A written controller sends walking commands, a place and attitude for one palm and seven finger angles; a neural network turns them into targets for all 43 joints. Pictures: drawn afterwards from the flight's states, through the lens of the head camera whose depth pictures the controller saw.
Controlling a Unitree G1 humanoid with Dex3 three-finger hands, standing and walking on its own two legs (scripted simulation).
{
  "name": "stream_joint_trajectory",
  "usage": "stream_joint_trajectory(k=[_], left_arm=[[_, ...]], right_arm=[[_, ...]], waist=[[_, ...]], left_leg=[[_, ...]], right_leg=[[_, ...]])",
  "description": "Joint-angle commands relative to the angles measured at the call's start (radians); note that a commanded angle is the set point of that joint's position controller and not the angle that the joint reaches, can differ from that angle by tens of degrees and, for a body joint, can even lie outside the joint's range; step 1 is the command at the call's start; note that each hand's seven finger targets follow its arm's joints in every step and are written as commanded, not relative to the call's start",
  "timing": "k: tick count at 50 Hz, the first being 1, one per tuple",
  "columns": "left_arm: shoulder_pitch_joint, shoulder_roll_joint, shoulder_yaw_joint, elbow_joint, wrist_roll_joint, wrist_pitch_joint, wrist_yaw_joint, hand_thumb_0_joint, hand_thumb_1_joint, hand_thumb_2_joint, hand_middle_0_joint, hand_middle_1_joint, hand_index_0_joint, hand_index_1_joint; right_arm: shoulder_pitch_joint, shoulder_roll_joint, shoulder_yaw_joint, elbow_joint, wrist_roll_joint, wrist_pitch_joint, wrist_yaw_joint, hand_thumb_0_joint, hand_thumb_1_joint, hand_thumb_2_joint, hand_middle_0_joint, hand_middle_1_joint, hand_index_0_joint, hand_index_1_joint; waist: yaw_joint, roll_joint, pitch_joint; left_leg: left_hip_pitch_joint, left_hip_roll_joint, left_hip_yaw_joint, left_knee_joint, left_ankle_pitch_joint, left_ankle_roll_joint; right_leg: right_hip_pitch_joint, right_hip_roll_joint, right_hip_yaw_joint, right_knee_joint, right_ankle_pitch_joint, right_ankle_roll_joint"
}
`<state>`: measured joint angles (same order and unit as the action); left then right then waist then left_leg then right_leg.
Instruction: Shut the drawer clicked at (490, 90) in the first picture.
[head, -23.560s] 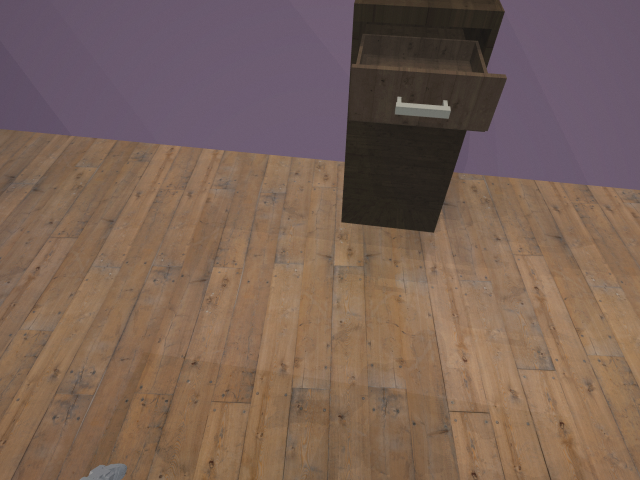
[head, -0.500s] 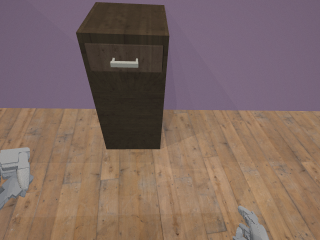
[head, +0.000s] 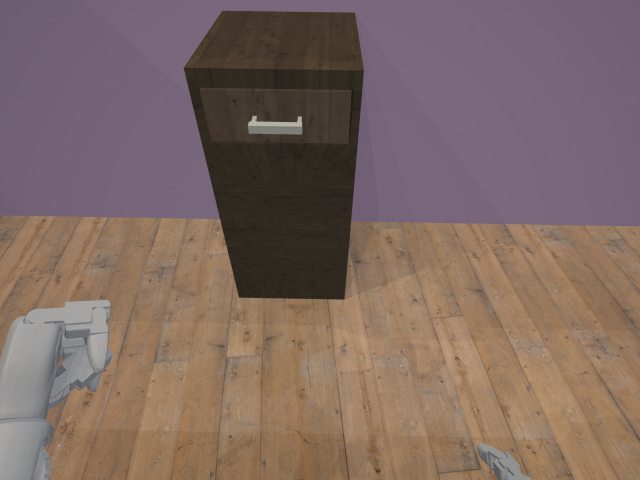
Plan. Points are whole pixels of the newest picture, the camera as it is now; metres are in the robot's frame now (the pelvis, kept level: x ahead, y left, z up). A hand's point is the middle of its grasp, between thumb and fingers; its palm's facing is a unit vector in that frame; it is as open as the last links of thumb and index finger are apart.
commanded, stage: let the arm hang, fingers relaxed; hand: left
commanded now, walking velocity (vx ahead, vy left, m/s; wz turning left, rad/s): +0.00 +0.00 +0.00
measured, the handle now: (276, 123) +0.89 +0.16 +0.00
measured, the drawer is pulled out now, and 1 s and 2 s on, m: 0.00 0.00 0.00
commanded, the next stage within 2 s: look to check the result in 1.04 s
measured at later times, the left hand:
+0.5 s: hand out of the picture -0.07 +0.19 -0.16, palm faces +0.05 -0.97 -0.23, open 5.1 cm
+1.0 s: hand out of the picture -0.01 +0.17 -0.16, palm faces +0.03 -0.98 -0.18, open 7.3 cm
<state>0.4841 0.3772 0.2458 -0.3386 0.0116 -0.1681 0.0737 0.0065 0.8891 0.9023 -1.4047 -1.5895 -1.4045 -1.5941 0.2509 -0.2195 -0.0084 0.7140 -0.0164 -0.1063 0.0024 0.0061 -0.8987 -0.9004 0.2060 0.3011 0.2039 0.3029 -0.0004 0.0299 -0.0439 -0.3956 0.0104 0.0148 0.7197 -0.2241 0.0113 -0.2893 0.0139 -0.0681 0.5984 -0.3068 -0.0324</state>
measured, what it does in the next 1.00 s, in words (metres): stands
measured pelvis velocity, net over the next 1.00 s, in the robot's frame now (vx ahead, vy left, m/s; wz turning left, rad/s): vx -0.02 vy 0.00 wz -0.01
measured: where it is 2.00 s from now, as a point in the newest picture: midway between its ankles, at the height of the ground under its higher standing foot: outside the picture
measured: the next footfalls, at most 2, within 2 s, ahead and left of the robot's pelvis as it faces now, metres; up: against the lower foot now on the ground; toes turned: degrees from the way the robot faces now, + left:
none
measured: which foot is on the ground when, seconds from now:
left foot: down 0.00-1.00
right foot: down 0.00-1.00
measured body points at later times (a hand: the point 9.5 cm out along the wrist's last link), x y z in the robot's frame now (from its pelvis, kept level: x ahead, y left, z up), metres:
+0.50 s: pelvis -0.01 +0.00 +0.02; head +0.01 +0.00 +0.46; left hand -0.07 +0.25 -0.14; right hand -0.02 -0.22 -0.15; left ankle +0.03 +0.11 -0.73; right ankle +0.00 -0.10 -0.73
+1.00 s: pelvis -0.02 +0.00 +0.01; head -0.01 +0.00 +0.46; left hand -0.01 +0.22 -0.14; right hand -0.05 -0.21 -0.15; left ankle +0.03 +0.11 -0.73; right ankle +0.00 -0.10 -0.73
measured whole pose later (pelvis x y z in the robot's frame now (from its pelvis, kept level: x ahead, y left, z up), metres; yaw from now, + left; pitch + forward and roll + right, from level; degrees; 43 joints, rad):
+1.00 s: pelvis -0.02 +0.00 +0.01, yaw +0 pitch -2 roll +0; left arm 0.26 0.14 0.02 1.13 0.01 0.00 0.03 0.01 0.91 0.90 -0.21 -0.30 -0.20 -0.30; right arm 0.33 -0.12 -0.01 1.13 -0.03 0.01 -0.03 0.00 -0.91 -0.90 0.20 0.30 0.20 0.30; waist -0.01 0.01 0.04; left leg -0.23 0.00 0.03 0.44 -0.17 0.02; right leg -0.20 0.01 -0.06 0.44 -0.21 -0.03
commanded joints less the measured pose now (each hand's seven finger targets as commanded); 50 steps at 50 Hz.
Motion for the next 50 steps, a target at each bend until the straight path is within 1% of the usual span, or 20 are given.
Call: stream_joint_trajectory(k=[1, 2, 3, 4, 5, 6, 7, 8, 11, 13, 18, 20, 21, 23, 27, 34, 40, 43, 46, 50], left_arm=[[-0.061, -0.091, -0.162, 0.554, 0.026, 0.181, -0.061, 0.0, 0.9, 0.9, -1.24, -1.427, -1.24, -1.427], [-0.099, -0.089, -0.163, 0.605, 0.028, 0.172, -0.063, 0.0, 0.9, 0.9, -1.2, -1.383, -1.2, -1.383], [-0.117, -0.071, -0.159, 0.67, 0.026, 0.171, -0.062, 0.0, 0.9, 0.9, -1.16, -1.34, -1.16, -1.34], [-0.151, -0.054, -0.164, 0.742, 0.021, 0.176, -0.062, 0.0, 0.9, 0.9, -1.12, -1.297, -1.12, -1.297], [-0.18, -0.041, -0.166, 0.826, 0.018, 0.178, -0.059, 0.0, 0.9, 0.9, -1.08, -1.253, -1.08, -1.253], [-0.197, -0.039, -0.171, 0.9, 0.014, 0.177, -0.056, 0.0, 0.9, 0.9, -1.04, -1.21, -1.04, -1.21], [-0.205, -0.032, -0.179, 0.969, 0.011, 0.175, -0.054, 0.0, 0.9, 0.9, -1.0, -1.167, -1.0, -1.167], [-0.207, -0.038, -0.185, 1.037, 0.007, 0.172, -0.054, 0.0, 0.9, 0.9, -0.96, -1.123, -0.96, -1.123], [-0.176, -0.068, -0.193, 1.182, -0.002, 0.165, -0.05, 0.0, 0.9, 0.9, -0.84, -0.993, -0.84, -0.993], [-0.173, -0.066, -0.2, 1.247, -0.002, 0.163, -0.051, 0.0, 0.9, 0.9, -0.76, -0.907, -0.76, -0.907], [-0.161, -0.077, -0.219, 1.365, -0.003, 0.161, -0.052, 0.0, 0.9, 0.9, -0.56, -0.69, -0.56, -0.69], [-0.148, -0.086, -0.225, 1.4, -0.004, 0.16, -0.05, 0.0, 0.9, 0.9, -0.48, -0.603, -0.48, -0.603], [-0.139, -0.088, -0.226, 1.416, -0.004, 0.16, -0.049, 0.0, 0.9, 0.9, -0.44, -0.56, -0.44, -0.56], [-0.13, -0.095, -0.229, 1.44, -0.004, 0.16, -0.046, 0.0, 0.9, 0.9, -0.36, -0.473, -0.36, -0.473], [-0.11, -0.102, -0.228, 1.464, -0.002, 0.161, -0.041, 0.0, 0.9, 0.9, -0.2, -0.3, -0.2, -0.3], [-0.11, -0.124, -0.218, 1.472, 0.0, 0.164, -0.037, 0.0, 0.9, 0.9, -0.2, -0.3, -0.2, -0.3], [-0.122, -0.132, -0.213, 1.46, -0.001, 0.158, -0.036, 0.0, 0.9, 0.9, -0.2, -0.3, -0.2, -0.3], [-0.132, -0.134, -0.21, 1.453, -0.001, 0.157, -0.035, 0.0, 0.9, 0.9, -0.2, -0.3, -0.2, -0.3], [-0.139, -0.136, -0.21, 1.451, -0.002, 0.159, -0.036, 0.0, 0.9, 0.9, -0.2, -0.3, -0.2, -0.3], [-0.147, -0.129, -0.206, 1.449, -0.001, 0.156, -0.037, 0.0, 0.9, 0.9, -0.2, -0.3, -0.2, -0.3]], right_arm=[[-0.057, -0.137, -0.039, -0.027, -0.013, 0.057, 0.001, 0.0, -0.9, -0.9, 0.2, 0.3, 0.2, 0.3], [-0.047, -0.132, -0.033, -0.034, -0.021, 0.055, -0.005, 0.0, -0.9, -0.9, 0.2, 0.3, 0.2, 0.3], [-0.032, -0.138, -0.037, -0.016, -0.022, 0.057, -0.011, 0.0, -0.9, -0.9, 0.2, 0.3, 0.2, 0.3], [-0.028, -0.139, -0.039, 0.011, -0.018, 0.065, -0.014, 0.0, -0.9, -0.9, 0.2, 0.3, 0.2, 0.3], [-0.043, -0.131, -0.035, 0.041, -0.021, 0.075, -0.015, 0.0, -0.9, -0.9, 0.2, 0.3, 0.2, 0.3], [-0.054, -0.116, -0.029, 0.061, -0.02, 0.084, -0.018, 0.0, -0.9, -0.9, 0.2, 0.3, 0.2, 0.3], [-0.055, -0.115, -0.025, 0.083, -0.017, 0.088, -0.019, 0.0, -0.9, -0.9, 0.2, 0.3, 0.2, 0.3], [-0.046, -0.098, -0.018, 0.111, -0.014, 0.09, -0.021, 0.0, -0.9, -0.9, 0.2, 0.3, 0.2, 0.3], [-0.027, -0.07, -0.012, 0.179, -0.012, 0.099, -0.028, 0.0, -0.9, -0.9, 0.2, 0.3, 0.2, 0.3], [-0.007, -0.066, -0.014, 0.212, -0.006, 0.103, -0.031, 0.0, -0.9, -0.9, 0.2, 0.3, 0.2, 0.3], [0.049, -0.058, -0.015, 0.288, 0.0, 0.112, -0.034, 0.0, -0.9, -0.9, 0.2, 0.3, 0.2, 0.3], [0.066, -0.056, -0.015, 0.315, 0.001, 0.111, -0.036, 0.0, -0.9, -0.9, 0.2, 0.3, 0.2, 0.3], [0.074, -0.052, -0.014, 0.325, 0.002, 0.111, -0.037, 0.0, -0.9, -0.9, 0.2, 0.3, 0.2, 0.3], [0.084, -0.043, -0.014, 0.344, 0.003, 0.113, -0.037, 0.0, -0.9, -0.9, 0.2, 0.3, 0.2, 0.3], [0.103, -0.034, -0.017, 0.369, 0.002, 0.117, -0.038, 0.0, -0.9, -0.9, 0.2, 0.3, 0.2, 0.3], [0.128, -0.002, -0.018, 0.39, -0.004, 0.117, -0.038, 0.0, -0.9, -0.9, 0.2, 0.3, 0.2, 0.3], [0.137, 0.016, -0.021, 0.394, -0.006, 0.115, -0.037, 0.0, -0.9, -0.9, 0.2, 0.3, 0.2, 0.3], [0.14, 0.019, -0.022, 0.393, -0.006, 0.112, -0.038, 0.0, -0.9, -0.9, 0.2, 0.3, 0.2, 0.3], [0.134, 0.017, -0.022, 0.394, -0.007, 0.111, -0.04, 0.0, -0.9, -0.9, 0.2, 0.3, 0.2, 0.3], [0.134, 0.004, -0.025, 0.388, -0.005, 0.105, -0.042, 0.0, -0.9, -0.9, 0.2, 0.3, 0.2, 0.3]], waist=[[0.006, -0.129, 0.025], [0.013, -0.232, 0.002], [0.006, -0.236, -0.046], [-0.003, -0.168, -0.044], [0.002, -0.106, -0.026], [0.006, -0.093, 0.024], [0.006, -0.054, 0.048], [0.005, 0.002, 0.047], [0.008, 0.124, 0.02], [0.003, 0.106, 0.015], [-0.009, 0.01, 0.078], [-0.009, 0.01, 0.084], [-0.009, -0.015, 0.087], [-0.009, -0.029, 0.108], [-0.006, -0.028, 0.136], [-0.006, -0.035, 0.176], [-0.007, -0.037, 0.169], [-0.007, -0.019, 0.168], [-0.004, 0.018, 0.177], [-0.003, -0.015, 0.144]], left_leg=[[-0.012, 0.151, -0.225, -0.173, 0.126, 0.09], [-0.002, 0.122, -0.205, -0.149, 0.286, 0.083], [0.043, 0.091, -0.167, -0.123, 0.372, 0.067], [0.064, 0.08, -0.155, -0.161, 0.327, 0.056], [0.062, 0.07, -0.133, -0.19, 0.266, 0.05], [0.065, 0.061, -0.123, -0.211, 0.24, 0.043], [0.081, 0.063, -0.121, -0.231, 0.236, 0.039], [0.098, 0.064, -0.117, -0.256, 0.234, 0.038], [0.134, 0.075, -0.117, -0.312, 0.125, 0.039], [0.154, 0.077, -0.115, -0.323, 0.085, 0.039], [0.181, 0.082, -0.117, -0.364, 0.01, 0.039], [0.195, 0.087, -0.116, -0.376, 0.013, 0.04], [0.198, 0.089, -0.116, -0.38, 0.013, 0.041], [0.199, 0.085, -0.107, -0.382, 0.011, 0.04], [0.18, 0.077, -0.102, -0.39, -0.037, 0.039], [0.141, 0.07, -0.106, -0.403, -0.092, 0.04], [0.15, 0.059, -0.084, -0.37, -0.047, 0.034], [0.148, 0.066, -0.087, -0.375, -0.029, 0.034], [0.129, 0.071, -0.1, -0.395, -0.06, 0.033], [0.144, 0.077, -0.101, -0.395, -0.023, 0.036]], right_leg=[[-0.065, -0.075, 0.065, 0.014, 0.03, 0.02], [-0.003, -0.084, 0.089, -0.002, 0.229, 0.01], [0.05, -0.118, 0.097, 0.002, 0.383, -0.002], [0.068, -0.127, 0.106, -0.016, 0.368, -0.012], [0.085, -0.126, 0.109, -0.049, 0.31, -0.008], [0.075, -0.121, 0.122, -0.085, 0.278, -0.012], [0.065, -0.117, 0.124, -0.105, 0.257, -0.016], [0.078, -0.117, 0.123, -0.122, 0.241, -0.017], [0.113, -0.107, 0.123, -0.193, 0.126, -0.018], [0.123, -0.109, 0.124, -0.23, 0.109, -0.021], [0.065, -0.105, 0.116, -0.286, 0.035, -0.027], [0.058, -0.104, 0.107, -0.285, 0.04, -0.026], [0.056, -0.105, 0.103, -0.287, 0.038, -0.025], [0.043, -0.106, 0.105, -0.293, 0.024, -0.026], [0.025, -0.104, 0.112, -0.304, -0.034, -0.027], [-0.005, -0.1, 0.111, -0.299, -0.098, -0.029], [-0.017, -0.112, 0.126, -0.313, -0.103, -0.035], [-0.006, -0.109, 0.119, -0.301, -0.068, -0.034], [0.005, -0.101, 0.118, -0.292, -0.057, -0.032], [0.039, -0.102, 0.114, -0.285, -0.009, -0.031]])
